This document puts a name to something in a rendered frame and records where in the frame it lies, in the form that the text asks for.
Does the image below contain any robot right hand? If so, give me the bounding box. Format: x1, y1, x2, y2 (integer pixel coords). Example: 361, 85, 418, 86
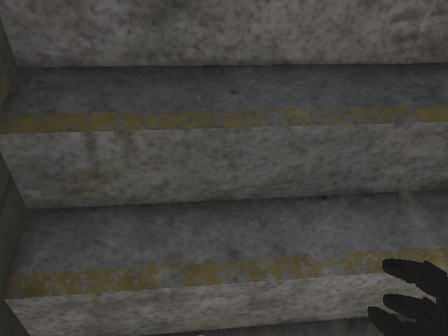
367, 258, 448, 336

